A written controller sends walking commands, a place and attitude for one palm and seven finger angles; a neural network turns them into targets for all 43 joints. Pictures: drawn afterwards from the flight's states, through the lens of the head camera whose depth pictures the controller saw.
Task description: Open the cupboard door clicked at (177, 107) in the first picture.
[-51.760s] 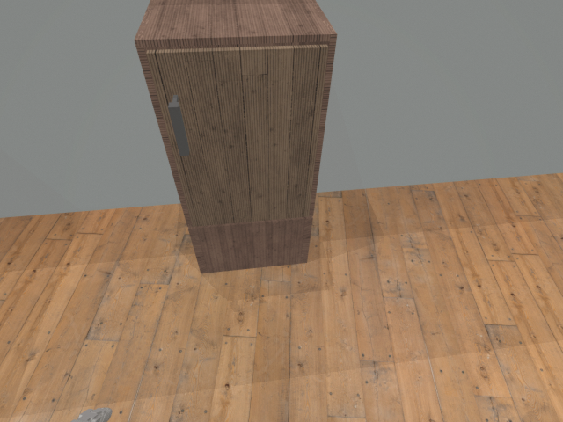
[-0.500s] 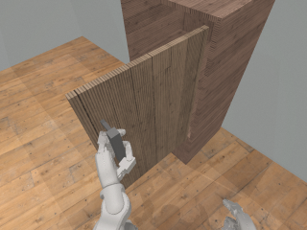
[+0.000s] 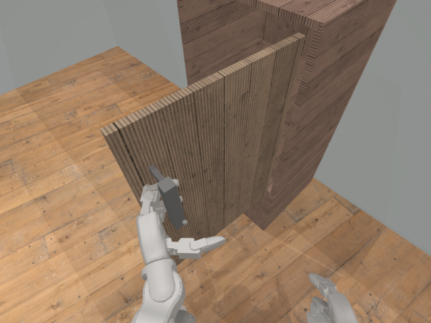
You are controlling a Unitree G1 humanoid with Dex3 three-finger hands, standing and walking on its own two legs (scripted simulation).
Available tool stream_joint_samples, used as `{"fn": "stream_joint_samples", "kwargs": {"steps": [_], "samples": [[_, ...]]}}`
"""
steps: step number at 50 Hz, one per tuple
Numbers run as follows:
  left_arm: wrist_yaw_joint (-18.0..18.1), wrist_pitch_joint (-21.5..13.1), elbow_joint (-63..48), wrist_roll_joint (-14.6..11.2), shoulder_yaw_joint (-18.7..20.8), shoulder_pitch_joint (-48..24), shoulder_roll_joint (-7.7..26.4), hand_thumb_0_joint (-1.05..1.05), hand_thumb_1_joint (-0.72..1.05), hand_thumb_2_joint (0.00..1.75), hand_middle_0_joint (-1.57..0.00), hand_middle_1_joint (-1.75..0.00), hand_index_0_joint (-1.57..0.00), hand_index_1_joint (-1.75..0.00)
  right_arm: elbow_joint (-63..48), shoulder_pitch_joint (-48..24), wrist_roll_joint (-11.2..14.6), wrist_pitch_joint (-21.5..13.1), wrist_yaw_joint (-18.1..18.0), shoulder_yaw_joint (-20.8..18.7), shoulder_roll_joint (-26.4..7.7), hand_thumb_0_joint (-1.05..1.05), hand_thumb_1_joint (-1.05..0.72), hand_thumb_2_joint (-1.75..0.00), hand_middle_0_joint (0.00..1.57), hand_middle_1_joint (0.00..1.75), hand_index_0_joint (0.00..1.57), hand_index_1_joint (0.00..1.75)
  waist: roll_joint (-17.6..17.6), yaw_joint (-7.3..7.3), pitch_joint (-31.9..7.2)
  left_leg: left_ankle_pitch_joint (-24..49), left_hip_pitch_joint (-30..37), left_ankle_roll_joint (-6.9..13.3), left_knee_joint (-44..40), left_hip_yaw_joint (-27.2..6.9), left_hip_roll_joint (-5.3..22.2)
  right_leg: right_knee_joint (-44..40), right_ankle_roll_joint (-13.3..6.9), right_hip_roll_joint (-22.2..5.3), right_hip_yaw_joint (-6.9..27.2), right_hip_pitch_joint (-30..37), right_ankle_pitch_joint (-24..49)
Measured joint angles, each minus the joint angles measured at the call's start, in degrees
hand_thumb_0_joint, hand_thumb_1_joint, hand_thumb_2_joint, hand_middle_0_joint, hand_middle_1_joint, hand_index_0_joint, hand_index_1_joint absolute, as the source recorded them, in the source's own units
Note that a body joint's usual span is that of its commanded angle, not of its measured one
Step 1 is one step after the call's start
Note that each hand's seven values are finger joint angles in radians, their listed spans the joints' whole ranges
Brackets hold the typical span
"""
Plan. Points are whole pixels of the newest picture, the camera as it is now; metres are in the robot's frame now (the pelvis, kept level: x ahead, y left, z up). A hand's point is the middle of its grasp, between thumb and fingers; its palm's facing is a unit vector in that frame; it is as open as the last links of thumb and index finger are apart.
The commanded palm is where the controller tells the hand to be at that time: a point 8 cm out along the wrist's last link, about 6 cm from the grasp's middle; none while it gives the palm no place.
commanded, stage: open thumb and fingers to let go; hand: left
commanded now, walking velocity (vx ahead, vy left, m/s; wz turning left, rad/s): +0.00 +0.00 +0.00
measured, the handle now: (166, 197) +0.33 +0.11 +0.06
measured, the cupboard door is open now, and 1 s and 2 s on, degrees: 85 87 87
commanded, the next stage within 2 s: slide the hand sideways off the handle in 0.26 s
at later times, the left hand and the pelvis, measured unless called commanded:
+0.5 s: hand (180, 236) +0.27 +0.08 +0.04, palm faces -0.04 -1.00 -0.08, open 15.8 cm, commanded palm +0.25 +0.11 +0.05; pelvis -0.02 +0.02 -0.01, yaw +0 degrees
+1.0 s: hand (164, 256) +0.23 +0.10 +0.05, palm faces -0.08 -1.00 +0.02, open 16.2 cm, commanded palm +0.21 +0.15 +0.05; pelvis -0.01 +0.04 -0.01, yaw -2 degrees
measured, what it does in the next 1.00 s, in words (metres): stands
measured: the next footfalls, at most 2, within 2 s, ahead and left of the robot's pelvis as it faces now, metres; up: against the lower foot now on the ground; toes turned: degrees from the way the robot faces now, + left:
none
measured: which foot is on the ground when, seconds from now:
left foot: down 0.00-1.00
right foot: down 0.00-1.00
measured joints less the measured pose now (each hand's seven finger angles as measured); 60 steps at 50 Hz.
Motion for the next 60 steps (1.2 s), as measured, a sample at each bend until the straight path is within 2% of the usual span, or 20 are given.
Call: {"fn": "stream_joint_samples", "kwargs": {"steps": [5,13,19,20,21,24,27,29,31,32,36,40,43,50,55,60], "samples": [[0.47,0.84,-0.26,0.41,-0.95,-0.16,0.21,-0.01,-0.44,0.33,-0.28,-1.02,-0.3,-1.01,-0.38,-0.11,0.02,-0.08,0.06,0.04,0.06,0.01,-0.91,-0.9,0.2,0.3,0.2,0.3,0.29,-0.22,-0.11,-0.31,-0.38,0.53,0.85,0.21,0.11,0.27,0.48,0.07,0.22,-0.18,0.13],[1.19,1.94,1.39,0.4,-2.04,-2.67,0.22,-0.01,-0.49,0.3,-0.24,-0.69,-0.27,-0.68,-0.15,-0.66,-0.02,-0.02,0.07,0.67,0.63,0.01,-0.91,-0.9,0.2,0.3,0.2,0.3,0.35,-0.34,0.0,-0.37,-0.73,1.2,1.68,0.51,0.21,0.55,1.08,0.11,0.52,-0.38,0.5],[1.63,2.77,2.42,0.32,-2.09,-4.61,0.0,-0.01,-0.5,0.3,-0.33,-0.57,-0.34,-0.6,0.24,-1.1,-0.09,0.1,0.4,0.8,0.76,0.01,-0.91,-0.9,0.2,0.3,0.2,0.3,0.67,0.03,0.28,-0.18,-1.31,1.59,2.24,0.48,0.19,0.74,1.37,0.07,0.47,-0.76,0.89],[0.65,2.67,2.19,0.66,-2.01,-4.44,0.33,-0.01,-0.5,0.3,-0.33,-0.56,-0.34,-0.58,0.13,-1.11,0.09,0.13,0.59,0.97,0.71,0.01,-0.91,-0.9,0.2,0.3,0.2,0.3,0.61,-0.1,0.35,-0.1,-1.47,1.69,2.29,0.51,0.06,0.89,1.44,-0.06,0.48,-0.93,0.91],[-2.08,1.93,1.82,0.81,-1.78,-3.99,1.2,-0.01,-0.5,0.3,-0.32,-0.54,-0.32,-0.56,-0.25,-0.91,0.33,0.19,0.77,1.06,0.64,0.01,-0.91,-0.9,0.2,0.3,0.21,0.3,0.5,-0.21,0.46,0.0,-1.7,1.79,2.37,0.52,-0.1,1.11,1.52,-0.23,0.47,-1.18,0.9],[-13.76,-1.27,0.98,-0.24,-1.88,-3.2,6.4,-0.01,-0.49,0.3,-0.28,-0.47,-0.24,-0.48,-1.44,0.08,1.13,0.39,0.61,1.05,0.16,0.01,-0.91,-0.9,0.2,0.3,0.21,0.3,0.35,-0.07,0.94,0.14,-2.43,2.04,2.96,0.46,-0.36,1.85,1.65,-0.51,0.36,-1.86,0.84],[-23.25,-2.49,-0.02,-4.21,-2.89,-2.97,10.42,-0.02,-0.5,0.3,-0.23,-0.41,-0.18,-0.41,-2.2,0.85,2.5,0.24,0.13,0.81,-0.86,0.01,-0.91,-0.9,0.2,0.3,0.21,0.3,1.23,-0.09,1.8,-0.02,-2.41,2.32,3.64,0.29,-0.3,1.98,1.91,-0.44,0.2,-1.53,0.93],[-26.0,-2.04,-0.57,-7.58,-3.22,-2.51,10.18,-0.02,-0.5,0.3,-0.21,-0.38,-0.17,-0.38,-2.5,1.19,3.33,0.06,-0.24,0.74,-1.51,0.01,-0.91,-0.9,0.2,0.3,0.21,0.3,1.89,-0.19,2.39,-0.09,-1.77,2.58,3.57,0.47,-0.16,1.5,2.2,-0.3,0.41,-0.82,1.21],[-25.9,-1.22,-0.94,-9.68,-2.88,-1.84,8.4,-0.02,-0.5,0.3,-0.19,-0.35,-0.16,-0.35,-2.79,1.56,3.69,-0.01,-0.46,0.76,-1.83,0.01,-0.91,-0.9,0.2,0.3,0.21,0.3,1.94,-0.29,2.65,0.01,-1.05,2.86,3.06,0.99,-0.09,0.98,2.53,-0.29,0.94,-0.29,1.55],[-25.29,-0.94,-1.16,-9.87,-2.65,-1.43,7.43,-0.02,-0.5,0.3,-0.18,-0.34,-0.16,-0.34,-3.02,1.8,3.7,0.02,-0.45,0.79,-1.85,0.01,-0.91,-0.9,0.2,0.3,0.21,0.3,1.73,-0.33,2.62,0.08,-0.81,2.98,2.77,1.31,-0.08,0.8,2.66,-0.31,1.26,-0.21,1.69],[-21.9,-1.15,-2.69,-6.84,-2.8,0.39,5.7,-0.02,-0.5,0.3,-0.15,-0.32,-0.19,-0.33,-4.51,2.65,3.13,0.23,0.36,0.88,-1.62,0.01,-0.91,-0.9,0.2,0.3,0.2,0.3,0.58,-0.69,1.85,0.01,-1.21,3.32,2.73,2.23,-0.09,1.22,2.98,-0.44,2.17,-1.08,1.66],[-20.62,-2.3,-5.06,-3.87,-3.03,2.67,6.41,-0.01,-0.5,0.3,-0.16,-0.31,-0.18,-0.32,-5.8,2.6,2.75,0.97,1.2,0.81,-1.18,0.01,-0.91,-0.9,0.2,0.3,0.2,0.3,-0.11,-0.8,1.63,-0.71,-2.22,3.47,4.0,2.55,0.04,2.5,3.06,-0.37,2.49,-2.19,1.04],[-20.94,-2.28,-7.38,-3.57,-3.06,4.91,7.6,-0.02,-0.5,0.3,-0.17,-0.31,-0.17,-0.31,-6.56,2.34,2.84,1.57,1.35,0.86,-1.01,0.01,-0.91,-0.9,0.2,0.3,0.2,0.3,0.03,-0.56,1.86,-1.17,-2.37,3.53,4.62,2.5,0.12,2.87,3.11,-0.3,2.46,-2.2,0.71],[-22.12,-1.3,-12.71,-5.11,-3.17,10.54,8.65,-0.02,-0.5,0.3,-0.17,-0.31,-0.18,-0.31,-7.96,1.83,3.29,1.53,0.85,1.5,-0.76,0.01,-0.91,-0.9,0.2,0.3,0.2,0.3,1.07,0.16,2.15,-1.52,-1.67,3.66,4.38,2.28,-0.01,2.15,3.32,-0.35,2.28,-1.2,0.55],[-23.19,-2.15,-15.55,-5.34,-2.55,14.36,8.49,-0.02,-0.5,0.3,-0.16,-0.31,-0.18,-0.31,-8.85,1.77,3.22,0.93,0.68,1.81,-0.41,0.01,-0.91,-0.9,0.2,0.3,0.21,0.3,0.81,0.53,1.68,-1.89,-1.95,3.54,4.6,2.17,-0.1,2.43,3.23,-0.42,2.18,-1.45,0.07],[-25.11,-2.88,-17.94,-5.46,-1.19,17.56,9.8,-0.01,-0.5,0.3,-0.16,-0.3,-0.17,-0.3,-9.54,1.65,3.18,0.75,0.63,1.65,-0.49,0.01,-0.91,-0.9,0.2,0.3,0.21,0.3,0.51,0.76,1.44,-2.5,-2.82,3.22,5.65,1.78,-0.03,3.44,2.89,-0.32,1.8,-2.17,-0.68]]}}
